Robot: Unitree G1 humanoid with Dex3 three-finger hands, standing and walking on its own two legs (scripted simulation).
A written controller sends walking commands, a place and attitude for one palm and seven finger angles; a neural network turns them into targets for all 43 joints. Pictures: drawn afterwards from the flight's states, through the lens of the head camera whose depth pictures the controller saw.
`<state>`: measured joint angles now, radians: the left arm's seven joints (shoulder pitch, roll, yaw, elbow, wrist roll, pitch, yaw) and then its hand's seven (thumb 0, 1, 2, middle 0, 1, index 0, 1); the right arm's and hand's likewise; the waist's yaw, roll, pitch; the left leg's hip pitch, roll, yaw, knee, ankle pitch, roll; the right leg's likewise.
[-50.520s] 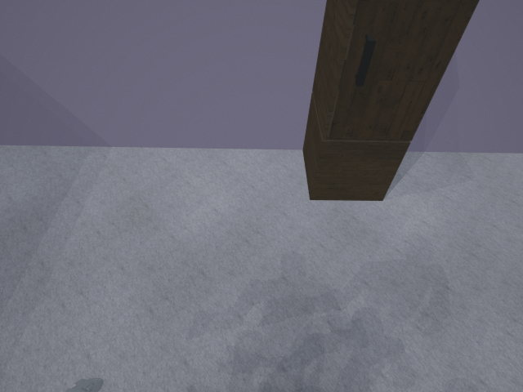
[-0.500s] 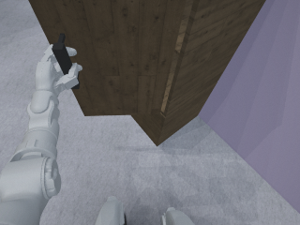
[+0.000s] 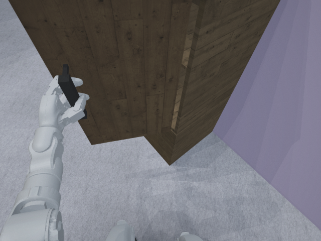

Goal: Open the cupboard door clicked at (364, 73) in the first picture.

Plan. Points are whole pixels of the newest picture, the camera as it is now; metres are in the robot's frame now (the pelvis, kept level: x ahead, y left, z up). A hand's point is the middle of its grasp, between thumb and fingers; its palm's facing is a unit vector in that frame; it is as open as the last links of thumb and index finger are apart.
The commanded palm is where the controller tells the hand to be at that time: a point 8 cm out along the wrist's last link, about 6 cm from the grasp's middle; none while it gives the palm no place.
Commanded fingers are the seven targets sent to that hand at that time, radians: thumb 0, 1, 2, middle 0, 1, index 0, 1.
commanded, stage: pull the door open along its arc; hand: left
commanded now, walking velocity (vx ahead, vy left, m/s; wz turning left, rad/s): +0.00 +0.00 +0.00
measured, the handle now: (74, 93) +0.48 +0.21 +0.07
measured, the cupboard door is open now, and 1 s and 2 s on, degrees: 63 100 100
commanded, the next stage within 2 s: open thumb and fingers to let go in 0.76 s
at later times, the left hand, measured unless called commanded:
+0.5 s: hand (112, 147) +0.32 +0.10 +0.08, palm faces +0.43 -0.90 +0.02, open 6.5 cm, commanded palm +0.25 +0.13 +0.07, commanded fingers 0.00 0.90 0.90 -0.40 -1.35 -0.40 -1.35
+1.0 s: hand (131, 161) +0.29 +0.06 +0.07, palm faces +0.41 -0.91 -0.01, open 6.5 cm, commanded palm +0.24 +0.10 +0.07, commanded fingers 0.00 0.34 0.66 -0.36 -1.29 -0.36 -1.29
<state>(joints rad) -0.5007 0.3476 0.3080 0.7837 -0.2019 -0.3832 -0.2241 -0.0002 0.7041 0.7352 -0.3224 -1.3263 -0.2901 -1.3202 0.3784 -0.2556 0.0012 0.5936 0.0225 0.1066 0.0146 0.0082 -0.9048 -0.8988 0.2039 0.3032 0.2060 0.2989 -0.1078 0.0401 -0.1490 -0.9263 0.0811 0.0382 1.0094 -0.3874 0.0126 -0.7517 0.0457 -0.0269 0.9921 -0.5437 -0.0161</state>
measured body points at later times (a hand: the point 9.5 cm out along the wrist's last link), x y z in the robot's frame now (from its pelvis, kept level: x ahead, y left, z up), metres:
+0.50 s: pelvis +0.01 -0.02 +0.01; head +0.04 -0.03 +0.46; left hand +0.29 +0.15 +0.08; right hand +0.20 -0.22 -0.09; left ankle +0.05 +0.11 -0.67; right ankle -0.04 -0.11 -0.67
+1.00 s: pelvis +0.02 -0.04 +0.00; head +0.04 -0.06 +0.45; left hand +0.26 +0.10 +0.07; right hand +0.21 -0.25 -0.10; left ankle +0.05 +0.11 -0.67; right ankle -0.04 -0.11 -0.67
